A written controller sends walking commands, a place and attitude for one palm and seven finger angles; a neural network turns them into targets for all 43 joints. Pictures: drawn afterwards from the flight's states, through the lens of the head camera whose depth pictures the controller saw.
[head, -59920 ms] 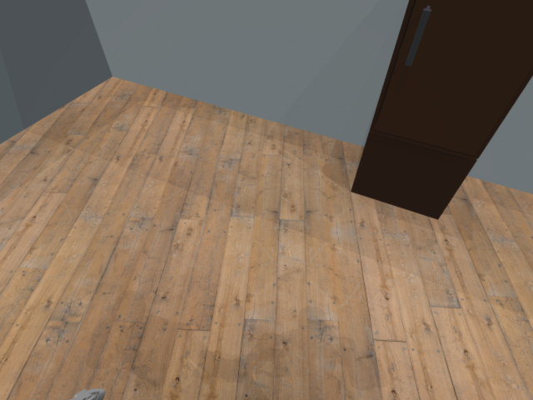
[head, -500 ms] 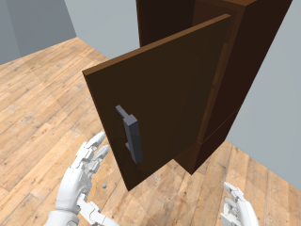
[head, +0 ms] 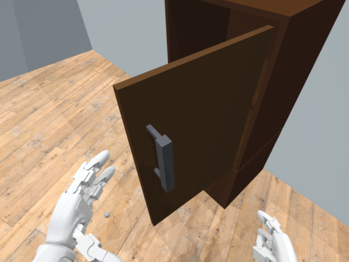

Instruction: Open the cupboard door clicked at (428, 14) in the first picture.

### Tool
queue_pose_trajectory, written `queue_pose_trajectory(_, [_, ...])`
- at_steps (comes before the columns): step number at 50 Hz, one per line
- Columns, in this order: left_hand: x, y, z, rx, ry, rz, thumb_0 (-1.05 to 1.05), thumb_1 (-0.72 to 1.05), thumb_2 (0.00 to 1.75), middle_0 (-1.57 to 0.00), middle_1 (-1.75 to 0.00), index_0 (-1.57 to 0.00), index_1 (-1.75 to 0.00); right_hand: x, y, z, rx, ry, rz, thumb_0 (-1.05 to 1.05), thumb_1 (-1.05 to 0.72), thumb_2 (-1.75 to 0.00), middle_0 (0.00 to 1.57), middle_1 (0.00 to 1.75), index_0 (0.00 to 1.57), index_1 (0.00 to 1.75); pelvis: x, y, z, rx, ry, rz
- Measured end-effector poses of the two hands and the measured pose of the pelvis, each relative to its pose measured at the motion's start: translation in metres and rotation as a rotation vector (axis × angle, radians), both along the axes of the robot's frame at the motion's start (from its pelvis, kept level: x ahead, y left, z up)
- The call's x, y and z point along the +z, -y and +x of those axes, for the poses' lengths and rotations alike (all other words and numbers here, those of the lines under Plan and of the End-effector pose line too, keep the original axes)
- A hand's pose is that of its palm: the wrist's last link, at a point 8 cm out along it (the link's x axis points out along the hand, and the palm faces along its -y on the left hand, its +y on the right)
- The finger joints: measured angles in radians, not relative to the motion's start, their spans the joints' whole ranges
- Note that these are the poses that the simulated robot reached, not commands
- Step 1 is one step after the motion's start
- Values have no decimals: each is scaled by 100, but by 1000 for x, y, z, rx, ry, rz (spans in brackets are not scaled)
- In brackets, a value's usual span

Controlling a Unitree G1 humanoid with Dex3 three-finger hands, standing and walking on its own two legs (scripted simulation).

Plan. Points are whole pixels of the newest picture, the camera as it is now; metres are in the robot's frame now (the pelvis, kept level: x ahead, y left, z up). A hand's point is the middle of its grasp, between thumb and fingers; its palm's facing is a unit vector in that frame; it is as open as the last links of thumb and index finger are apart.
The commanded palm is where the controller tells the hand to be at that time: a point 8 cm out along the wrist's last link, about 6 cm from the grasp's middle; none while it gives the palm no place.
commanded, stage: draw the hand back to the body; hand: left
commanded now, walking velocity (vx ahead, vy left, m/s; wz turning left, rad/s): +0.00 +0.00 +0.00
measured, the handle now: (160, 160) +0.32 +0.06 +0.10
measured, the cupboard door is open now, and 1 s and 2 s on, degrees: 84 84 84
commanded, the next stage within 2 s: step back with the hand held close in 1.28 s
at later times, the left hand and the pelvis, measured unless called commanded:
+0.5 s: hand (54, 202) +0.19 +0.22 +0.15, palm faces +0.28 -0.90 -0.32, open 13.9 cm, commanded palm +0.15 +0.26 +0.17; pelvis +0.00 +0.01 +0.03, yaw +0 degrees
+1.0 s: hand (14, 171) +0.21 +0.27 +0.20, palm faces +0.46 -0.80 -0.39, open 8.2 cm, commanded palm +0.17 +0.31 +0.21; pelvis +0.02 +0.01 +0.04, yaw -1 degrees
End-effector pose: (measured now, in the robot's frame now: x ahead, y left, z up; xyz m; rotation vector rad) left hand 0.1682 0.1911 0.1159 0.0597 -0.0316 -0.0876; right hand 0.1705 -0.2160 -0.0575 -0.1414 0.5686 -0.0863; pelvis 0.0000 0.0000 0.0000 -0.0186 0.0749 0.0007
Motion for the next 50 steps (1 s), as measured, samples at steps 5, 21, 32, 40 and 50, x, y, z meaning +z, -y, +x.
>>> queue_pose_trajectory(5, [8, -10, -5, 3, 1, 8, -1, -50, 30, -15, -30, -15, -30, 6, -5, 3, 15, 18, -5, 2, -91, -90, 20, 29, 20, 30, 3, -3, -1, 4, 16, -4])
queue_pose_trajectory(21, [38, -59, -16, 331, -15, 234, -1, -22, 42, -16, -30, -16, -30, 23, -10, 5, 18, -19, -69, 2, -91, -90, 20, 29, 20, 30, 27, -8, 1, -4, 95, -4])
queue_pose_trajectory(32, [66, -83, -9, 419, 42, 317, 0, 15, 58, -18, -30, -18, -30, 24, -16, 13, 34, -60, -57, 2, -91, -90, 20, 29, 20, 30, 38, -14, 11, -16, 134, 8])
queue_pose_trajectory(40, [81, -101, -1, 481, 86, 353, 0, 42, 70, -19, -30, -19, -30, 26, -13, 21, 30, -71, -55, 2, -91, -90, 20, 30, 20, 30, 42, -12, 17, -23, 144, 10])
queue_pose_trajectory(50, [97, -116, 2, 554, 134, 377, 1, 75, 84, -20, -30, -20, -30, 26, -2, 25, 20, -91, -61, 2, -91, -90, 20, 29, 20, 30, 43, -8, 20, -24, 148, 10])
